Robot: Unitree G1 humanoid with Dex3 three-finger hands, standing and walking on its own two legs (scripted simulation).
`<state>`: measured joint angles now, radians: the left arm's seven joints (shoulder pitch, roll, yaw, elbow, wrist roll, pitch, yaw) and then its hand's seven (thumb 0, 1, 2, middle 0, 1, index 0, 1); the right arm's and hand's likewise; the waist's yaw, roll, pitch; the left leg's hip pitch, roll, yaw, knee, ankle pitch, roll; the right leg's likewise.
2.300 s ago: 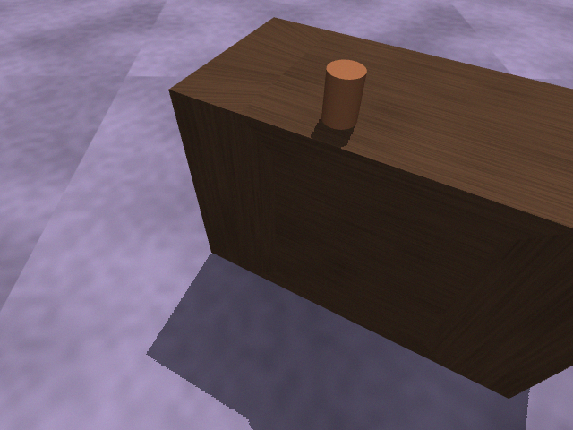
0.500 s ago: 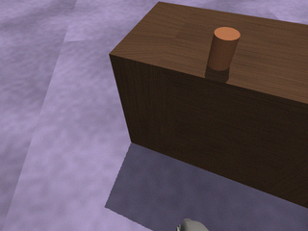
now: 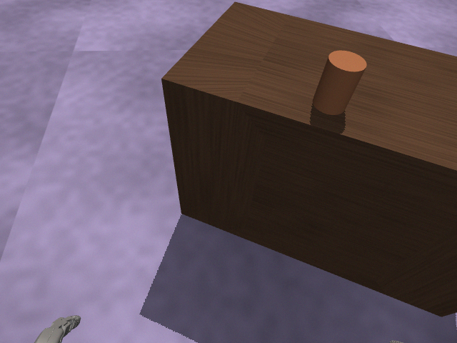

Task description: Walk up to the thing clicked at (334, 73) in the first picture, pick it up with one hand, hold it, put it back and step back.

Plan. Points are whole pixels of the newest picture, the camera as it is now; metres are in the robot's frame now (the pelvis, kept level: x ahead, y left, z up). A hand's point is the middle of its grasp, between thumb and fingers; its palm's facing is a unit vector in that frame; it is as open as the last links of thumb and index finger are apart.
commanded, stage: walk up
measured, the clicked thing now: (337, 83) +0.69 -0.24 +0.06
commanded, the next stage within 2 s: stand in 1.34 s
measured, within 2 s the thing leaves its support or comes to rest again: neither
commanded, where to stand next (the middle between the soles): +0.06 -0.02 m, yaw +2 degrees
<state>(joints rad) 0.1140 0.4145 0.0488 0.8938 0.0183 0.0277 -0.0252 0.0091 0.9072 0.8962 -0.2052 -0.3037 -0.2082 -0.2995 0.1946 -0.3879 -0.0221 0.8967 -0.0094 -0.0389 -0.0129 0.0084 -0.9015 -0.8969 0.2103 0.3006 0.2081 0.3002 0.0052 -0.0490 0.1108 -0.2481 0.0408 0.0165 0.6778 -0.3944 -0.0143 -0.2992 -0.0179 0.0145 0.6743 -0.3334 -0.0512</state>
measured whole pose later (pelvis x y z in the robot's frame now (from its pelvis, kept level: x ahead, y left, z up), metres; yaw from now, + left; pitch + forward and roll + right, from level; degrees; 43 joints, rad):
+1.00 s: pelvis +0.00 -0.01 +0.02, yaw +1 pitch -2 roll +0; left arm 0.08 0.35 0.03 1.11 0.01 0.02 -0.03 0.01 0.91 0.90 -0.20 -0.30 -0.21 -0.30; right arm 0.12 -0.36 0.00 1.10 -0.01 -0.03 0.00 0.01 -0.90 -0.90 0.21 0.30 0.21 0.30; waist 0.00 -0.02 0.06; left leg -0.11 0.04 0.01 0.37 -0.22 -0.03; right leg -0.16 -0.02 0.00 0.38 -0.19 0.01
